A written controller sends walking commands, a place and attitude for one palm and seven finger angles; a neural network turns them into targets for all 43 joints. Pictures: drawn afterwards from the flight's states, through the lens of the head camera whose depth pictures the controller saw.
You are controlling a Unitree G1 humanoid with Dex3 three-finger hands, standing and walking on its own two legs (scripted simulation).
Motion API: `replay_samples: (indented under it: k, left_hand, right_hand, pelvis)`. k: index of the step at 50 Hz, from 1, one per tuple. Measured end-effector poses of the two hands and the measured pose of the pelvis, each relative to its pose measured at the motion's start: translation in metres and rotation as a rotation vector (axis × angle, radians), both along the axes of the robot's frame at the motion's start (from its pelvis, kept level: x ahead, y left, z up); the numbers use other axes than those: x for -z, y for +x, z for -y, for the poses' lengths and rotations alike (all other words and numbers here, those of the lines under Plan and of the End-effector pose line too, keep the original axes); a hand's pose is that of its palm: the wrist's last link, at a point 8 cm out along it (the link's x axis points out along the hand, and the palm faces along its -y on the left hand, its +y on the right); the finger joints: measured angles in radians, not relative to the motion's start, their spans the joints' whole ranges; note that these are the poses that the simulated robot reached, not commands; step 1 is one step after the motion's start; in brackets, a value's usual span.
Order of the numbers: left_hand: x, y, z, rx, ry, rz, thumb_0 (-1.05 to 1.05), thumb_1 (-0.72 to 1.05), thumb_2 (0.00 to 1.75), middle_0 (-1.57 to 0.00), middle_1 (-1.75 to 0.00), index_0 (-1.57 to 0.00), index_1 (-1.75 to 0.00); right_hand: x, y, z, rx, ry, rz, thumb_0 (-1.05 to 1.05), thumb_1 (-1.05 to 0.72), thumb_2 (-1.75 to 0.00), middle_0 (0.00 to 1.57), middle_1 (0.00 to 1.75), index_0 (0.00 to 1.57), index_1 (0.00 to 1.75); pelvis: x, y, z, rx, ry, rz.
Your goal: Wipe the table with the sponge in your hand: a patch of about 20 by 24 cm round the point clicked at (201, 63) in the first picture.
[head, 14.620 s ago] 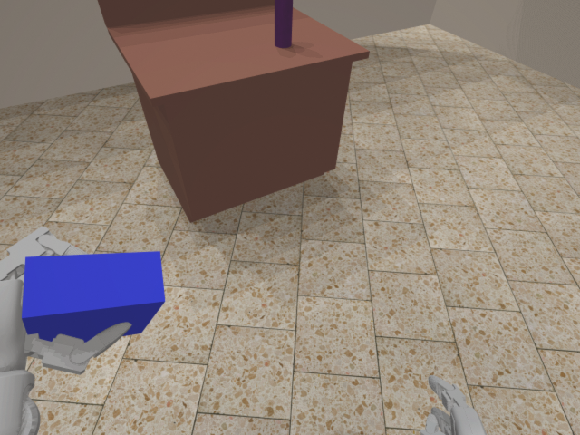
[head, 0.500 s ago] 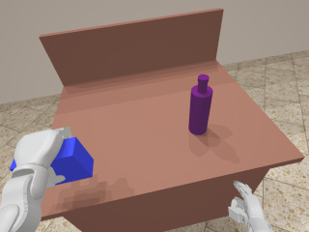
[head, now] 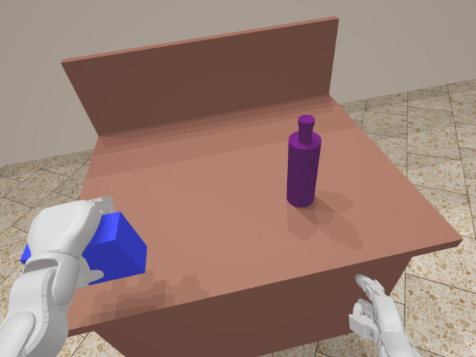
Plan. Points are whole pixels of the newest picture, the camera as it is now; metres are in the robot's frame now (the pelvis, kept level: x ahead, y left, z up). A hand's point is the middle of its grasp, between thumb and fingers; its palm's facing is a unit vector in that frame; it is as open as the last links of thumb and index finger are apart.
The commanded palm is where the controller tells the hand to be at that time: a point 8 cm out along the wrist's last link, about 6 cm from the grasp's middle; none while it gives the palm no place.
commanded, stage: move the sponge above the wiping area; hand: left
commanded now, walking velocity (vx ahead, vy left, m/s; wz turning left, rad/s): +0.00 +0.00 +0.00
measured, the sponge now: (96, 257) +0.22 +0.29 +0.08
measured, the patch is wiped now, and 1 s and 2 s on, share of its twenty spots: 0.00 0.00 0.00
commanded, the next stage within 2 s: none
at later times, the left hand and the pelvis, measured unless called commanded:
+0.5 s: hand (93, 239) +0.24 +0.30 +0.10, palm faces +0.04 -0.09 -1.00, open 9.4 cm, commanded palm +0.21 +0.29 +0.16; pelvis +0.01 +0.01 +0.00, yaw +0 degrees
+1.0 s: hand (109, 238) +0.26 +0.28 +0.08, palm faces +0.00 -0.08 -1.00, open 9.4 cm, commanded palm +0.23 +0.28 +0.15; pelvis +0.01 +0.01 +0.00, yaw +0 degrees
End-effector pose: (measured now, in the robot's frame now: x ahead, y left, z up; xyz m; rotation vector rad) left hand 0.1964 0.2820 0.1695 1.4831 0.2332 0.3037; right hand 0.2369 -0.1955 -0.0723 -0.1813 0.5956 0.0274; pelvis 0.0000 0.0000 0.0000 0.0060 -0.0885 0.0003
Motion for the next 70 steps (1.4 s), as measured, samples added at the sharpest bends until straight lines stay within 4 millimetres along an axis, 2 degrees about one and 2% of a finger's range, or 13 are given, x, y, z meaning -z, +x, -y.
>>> replay_samples:
  k: [9,25,50,62,70]
  left_hand:
    - [0.009,0.006,-0.011,-0.018,-0.01,-0.031,-0.01,-0.44,1.03,-0.8,-1.39,-0.8,-1.39]
    - [0.02,0.021,-0.015,-0.014,-0.027,-0.019,-0.01,-0.44,1.03,-0.8,-1.39,-0.8,-1.39]
    - [0.035,0.04,0.0,-0.002,-0.02,-0.057,-0.01,-0.44,1.03,-0.8,-1.39,-0.8,-1.39]
    - [0.042,0.04,-0.004,-0.026,-0.017,-0.082,-0.01,-0.44,1.03,-0.8,-1.39,-0.8,-1.39]
    - [0.048,0.048,-0.002,-0.003,-0.016,-0.083,-0.01,-0.44,1.03,-0.8,-1.39,-0.8,-1.39]
  right_hand:
    - [-0.001,0.001,-0.001,0.008,-0.017,-0.006,0.01,-0.9,-0.89,0.21,0.3,0.21,0.31]
    - [-0.004,0.001,-0.005,0.03,-0.03,-0.023,0.01,-0.9,-0.89,0.21,0.3,0.2,0.31]
    - [-0.002,0.002,-0.001,0.029,-0.018,-0.025,0.01,-0.9,-0.89,0.21,0.3,0.23,0.32]
    - [0.002,0.005,0.004,0.034,-0.022,-0.044,0.01,-0.9,-0.89,0.21,0.3,0.21,0.31]
    - [0.003,0.005,0.005,0.044,-0.029,-0.052,0.01,-0.9,-0.89,0.21,0.3,0.21,0.31]
  pelvis:
    - [0.0,0.003,-0.004,0.0,-0.002,-0.006]
    - [-0.002,0.009,-0.014,0.004,-0.003,-0.014]
    - [-0.002,0.011,-0.009,0.008,-0.002,-0.022]
    - [-0.002,0.015,-0.006,0.004,-0.004,-0.031]
    - [-0.002,0.018,-0.007,0.004,-0.005,-0.04]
